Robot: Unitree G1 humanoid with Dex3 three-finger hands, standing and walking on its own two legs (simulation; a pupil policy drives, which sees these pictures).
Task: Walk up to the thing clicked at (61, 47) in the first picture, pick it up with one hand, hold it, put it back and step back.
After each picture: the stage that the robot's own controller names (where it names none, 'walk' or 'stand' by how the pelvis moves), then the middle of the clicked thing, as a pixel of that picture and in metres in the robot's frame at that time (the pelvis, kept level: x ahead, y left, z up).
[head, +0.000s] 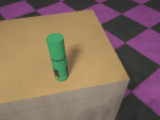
stand; (58, 59) +0.52 +0.14 -0.02
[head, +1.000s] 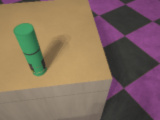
rise first; (32, 52) +0.50 +0.24 +0.01
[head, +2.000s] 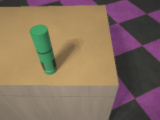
stand; (45, 52) +0.54 +0.19 +0.00
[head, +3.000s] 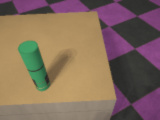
stand; (36, 68) +0.45 +0.22 -0.01
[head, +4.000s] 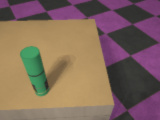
stand; (36, 73) +0.45 +0.22 -0.02
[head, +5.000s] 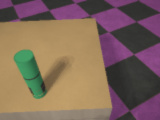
stand; (32, 76) +0.43 +0.24 -0.02
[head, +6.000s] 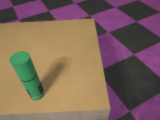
stand; (29, 78) +0.42 +0.25 -0.02
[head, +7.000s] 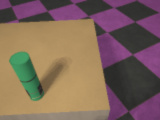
stand; (29, 79) +0.42 +0.25 -0.02
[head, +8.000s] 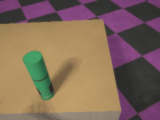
rise first; (41, 78) +0.42 +0.22 -0.02
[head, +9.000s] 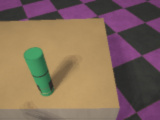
go down; (41, 74) +0.43 +0.23 -0.02
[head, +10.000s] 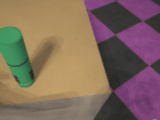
go down; (18, 62) +0.43 +0.21 +0.03
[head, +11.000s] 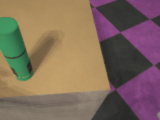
approach; (16, 54) +0.45 +0.22 +0.05
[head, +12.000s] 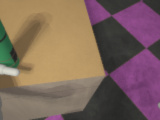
close in; out of the picture +0.46 +0.23 +0.08
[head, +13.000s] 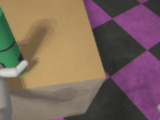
lift; (4, 47) +0.45 +0.21 +0.08
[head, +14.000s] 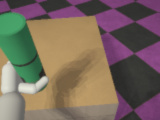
lift; (26, 60) +0.33 +0.17 +0.20
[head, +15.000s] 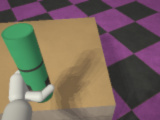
hold; (32, 68) +0.33 +0.16 +0.16
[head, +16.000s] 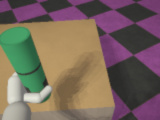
hold; (30, 71) +0.33 +0.17 +0.16
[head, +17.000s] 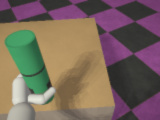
hold; (34, 72) +0.33 +0.16 +0.14
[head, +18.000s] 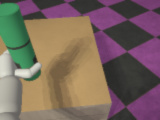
crouch; (20, 48) +0.41 +0.20 +0.17
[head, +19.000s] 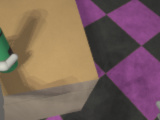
lower; out of the picture +0.48 +0.23 +0.06
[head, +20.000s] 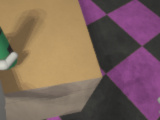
lower; out of the picture +0.48 +0.22 +0.08
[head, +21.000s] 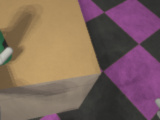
lower; out of the picture +0.49 +0.23 +0.09
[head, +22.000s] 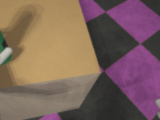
lower; out of the picture +0.49 +0.23 +0.09
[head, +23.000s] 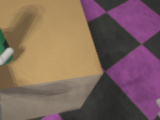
loosen; out of the picture +0.49 +0.23 +0.09
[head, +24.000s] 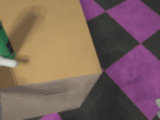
withdraw; out of the picture +0.49 +0.22 +0.09
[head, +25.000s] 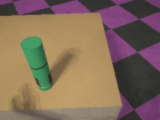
sink last; (39, 66) +0.45 +0.21 +0.03
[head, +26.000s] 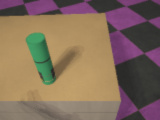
stand; (43, 61) +0.48 +0.22 +0.03
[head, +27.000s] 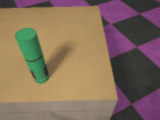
stand; (34, 59) +0.47 +0.22 +0.04
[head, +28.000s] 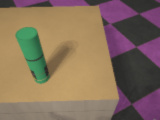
stand; (35, 58) +0.46 +0.21 +0.04
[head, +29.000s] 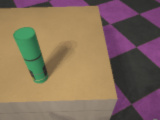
stand; (33, 58) +0.47 +0.22 +0.04
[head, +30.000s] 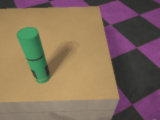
stand; (36, 58) +0.47 +0.21 +0.04
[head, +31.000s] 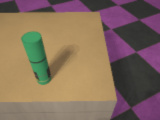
stand; (38, 61) +0.47 +0.21 +0.02
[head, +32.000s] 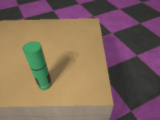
walk; (39, 68) +0.48 +0.23 -0.02
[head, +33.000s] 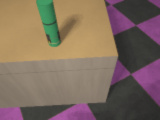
walk; (50, 24) +0.67 +0.19 +0.00
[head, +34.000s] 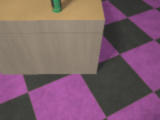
walk; out of the picture +1.03 +0.19 +0.00
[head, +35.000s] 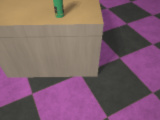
stand; (57, 0) +1.09 +0.21 -0.01
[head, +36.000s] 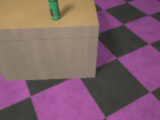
stand; (53, 3) +1.09 +0.22 -0.02
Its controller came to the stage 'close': yes
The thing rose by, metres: 0.20
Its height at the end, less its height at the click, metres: +0.00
